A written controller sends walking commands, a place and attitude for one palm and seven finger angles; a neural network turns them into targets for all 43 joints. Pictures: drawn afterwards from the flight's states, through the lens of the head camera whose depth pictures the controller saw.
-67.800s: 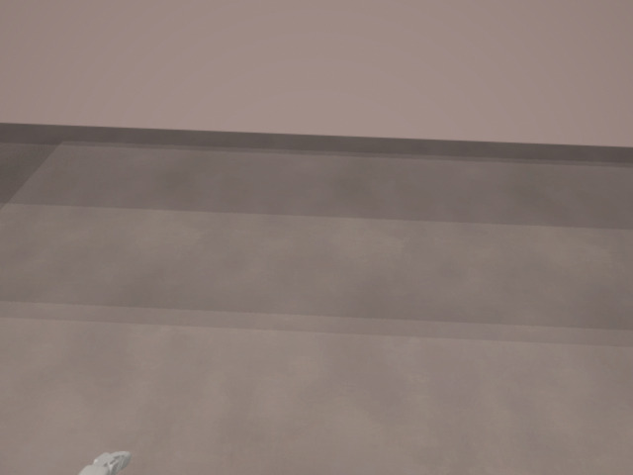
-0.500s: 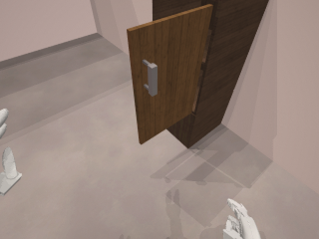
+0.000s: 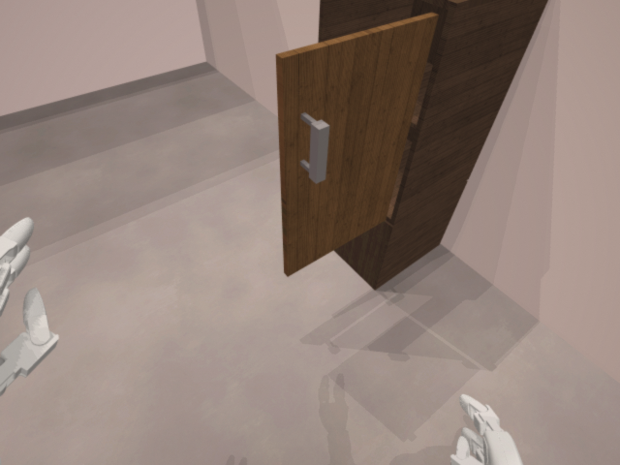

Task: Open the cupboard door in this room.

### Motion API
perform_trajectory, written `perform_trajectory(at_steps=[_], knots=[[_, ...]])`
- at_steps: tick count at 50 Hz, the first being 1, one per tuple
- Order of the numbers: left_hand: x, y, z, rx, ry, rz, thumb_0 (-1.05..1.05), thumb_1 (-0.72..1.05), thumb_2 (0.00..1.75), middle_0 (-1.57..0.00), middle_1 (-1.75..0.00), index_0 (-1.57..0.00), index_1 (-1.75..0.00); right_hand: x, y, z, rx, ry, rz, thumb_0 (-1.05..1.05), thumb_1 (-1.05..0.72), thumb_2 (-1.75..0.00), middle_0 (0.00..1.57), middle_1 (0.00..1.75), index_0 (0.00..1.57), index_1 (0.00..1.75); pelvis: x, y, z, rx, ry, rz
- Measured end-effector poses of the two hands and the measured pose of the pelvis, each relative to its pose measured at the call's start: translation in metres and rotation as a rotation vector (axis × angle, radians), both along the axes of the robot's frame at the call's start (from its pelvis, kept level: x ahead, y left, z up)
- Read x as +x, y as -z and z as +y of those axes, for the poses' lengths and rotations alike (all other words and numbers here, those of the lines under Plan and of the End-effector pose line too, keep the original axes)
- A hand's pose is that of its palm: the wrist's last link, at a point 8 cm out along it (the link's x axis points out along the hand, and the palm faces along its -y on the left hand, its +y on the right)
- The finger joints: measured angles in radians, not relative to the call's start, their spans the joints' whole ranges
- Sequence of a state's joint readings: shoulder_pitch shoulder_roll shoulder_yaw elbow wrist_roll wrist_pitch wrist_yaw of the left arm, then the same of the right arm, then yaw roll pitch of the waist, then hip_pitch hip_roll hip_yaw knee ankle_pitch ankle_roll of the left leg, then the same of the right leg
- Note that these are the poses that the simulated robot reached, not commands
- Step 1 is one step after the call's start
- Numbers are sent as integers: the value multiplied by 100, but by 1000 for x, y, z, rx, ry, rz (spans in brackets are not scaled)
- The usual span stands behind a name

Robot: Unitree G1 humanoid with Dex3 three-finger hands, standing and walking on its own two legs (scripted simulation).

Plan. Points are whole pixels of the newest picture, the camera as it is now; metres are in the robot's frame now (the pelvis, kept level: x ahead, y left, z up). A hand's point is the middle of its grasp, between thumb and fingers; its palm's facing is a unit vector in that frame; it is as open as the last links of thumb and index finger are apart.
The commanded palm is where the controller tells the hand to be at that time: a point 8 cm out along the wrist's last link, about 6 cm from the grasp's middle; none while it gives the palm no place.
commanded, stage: let the arm hang, fingers relaxed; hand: left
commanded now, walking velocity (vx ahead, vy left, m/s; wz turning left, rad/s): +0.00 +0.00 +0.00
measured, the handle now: (311, 147) +0.65 +0.03 +0.05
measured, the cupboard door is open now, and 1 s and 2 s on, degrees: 89 89 89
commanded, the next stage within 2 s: look to check the result in 1.08 s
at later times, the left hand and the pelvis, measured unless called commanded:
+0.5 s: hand out of the picture -0.06 +0.18 -0.18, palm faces +0.08 -0.97 -0.22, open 7.3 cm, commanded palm none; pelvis -0.01 -0.01 +0.00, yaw +3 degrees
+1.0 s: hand out of the picture +0.09 +0.19 -0.16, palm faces +0.03 -0.96 -0.27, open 7.4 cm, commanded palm none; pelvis +0.01 -0.02 +0.00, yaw +2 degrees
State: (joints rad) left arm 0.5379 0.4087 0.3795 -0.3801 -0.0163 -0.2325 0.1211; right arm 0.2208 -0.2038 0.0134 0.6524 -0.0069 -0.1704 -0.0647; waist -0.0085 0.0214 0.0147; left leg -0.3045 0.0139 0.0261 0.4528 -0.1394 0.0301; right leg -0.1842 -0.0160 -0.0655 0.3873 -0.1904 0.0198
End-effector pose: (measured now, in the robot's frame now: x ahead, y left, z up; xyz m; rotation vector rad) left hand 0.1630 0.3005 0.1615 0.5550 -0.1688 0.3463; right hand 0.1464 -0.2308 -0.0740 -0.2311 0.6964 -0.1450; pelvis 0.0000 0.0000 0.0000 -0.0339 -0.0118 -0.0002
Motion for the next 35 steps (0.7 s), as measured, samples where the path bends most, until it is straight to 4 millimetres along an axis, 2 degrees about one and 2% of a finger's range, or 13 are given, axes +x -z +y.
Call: perform_trajectory(at_steps=[2, 5, 7, 9, 12, 14, 17, 20, 23, 26, 30, 32, 35], knots=[[9, 43, 8, -52, -19, 180, 1, 89, 90, -21, -30, -21, -30, 0, 18, -3, 21, -39, 64, 1, -90, -90, 20, 30, 20, 30, -3, 4, 3, 1, -11, 10], [4, 133, 8, -183, -86, 562, 1, 90, 90, -20, -30, -20, -30, -8, 42, -13, 35, -38, 166, 1, -90, -90, 21, 30, 20, 30, -9, 9, 6, 9, -11, 12], [-17, 189, -4, -260, -108, 801, 1, 90, 90, -20, -30, -20, -30, -19, 51, -19, 37, -17, 220, 1, -90, -90, 21, 30, 20, 30, -11, 12, 5, 15, -6, 6], [-45, 235, -24, -339, -112, 992, 1, 91, 90, -20, -30, -20, -30, -36, 56, -25, 29, 5, 279, 1, -90, -90, 20, 30, 20, 30, -12, 13, 2, 18, -7, -1], [-91, 288, -57, -467, -115, 1205, 1, 91, 90, -20, -30, -20, -30, -69, 58, -33, -5, 38, 396, 0, -90, -90, 20, 30, 20, 30, -12, 15, -2, 15, -17, -15], [-119, 311, -78, -546, -117, 1317, 2, 91, 90, -20, -30, -20, -30, -93, 58, -36, -27, 61, 482, 0, -90, -90, 20, 30, 20, 30, -12, 15, -3, 13, -23, -20], [-157, 324, -84, -607, -186, 1424, 2, 95, 90, -21, -30, -20, -30, -127, 57, -36, -42, 78, 610, 0, -90, -90, 20, 30, 20, 30, -12, 12, -7, 10, -33, -17], [-190, 322, -83, -638, -253, 1493, 2, 96, 90, -21, -30, -21, -30, -150, 58, -34, -34, 83, 706, 0, -90, -90, 20, 30, 20, 30, -11, 8, -9, 11, -45, -10], [-218, 312, -76, -632, -329, 1537, 1, 94, 90, -21, -30, -21, -30, -159, 63, -31, -9, 83, 749, 1, -90, -90, 20, 30, 20, 30, -10, 5, -12, 15, -50, -12], [-236, 301, -67, -602, -395, 1565, 1, 93, 90, -21, -30, -20, -30, -156, 69, -30, 20, 85, 741, 1, -90, -90, 20, 30, 20, 30, -9, 4, -14, 17, -47, -19], [-240, 291, -54, -554, -446, 1569, 1, 92, 90, -20, -30, -20, -30, -142, 77, -30, 51, 84, 695, 0, -90, -90, 20, 30, 20, 30, -7, 3, -17, 17, -41, -29], [-232, 289, -49, -535, -454, 1552, 1, 91, 90, -20, -30, -20, -30, -134, 79, -30, 59, 83, 672, 0, -90, -90, 20, 30, 20, 30, -6, 4, -18, 16, -40, -34], [-212, 289, -44, -517, -443, 1508, 1, 91, 90, -20, -30, -20, -30, -124, 81, -31, 62, 82, 646, 0, -90, -90, 20, 30, 20, 30, -4, 5, -19, 14, -39, -40]])
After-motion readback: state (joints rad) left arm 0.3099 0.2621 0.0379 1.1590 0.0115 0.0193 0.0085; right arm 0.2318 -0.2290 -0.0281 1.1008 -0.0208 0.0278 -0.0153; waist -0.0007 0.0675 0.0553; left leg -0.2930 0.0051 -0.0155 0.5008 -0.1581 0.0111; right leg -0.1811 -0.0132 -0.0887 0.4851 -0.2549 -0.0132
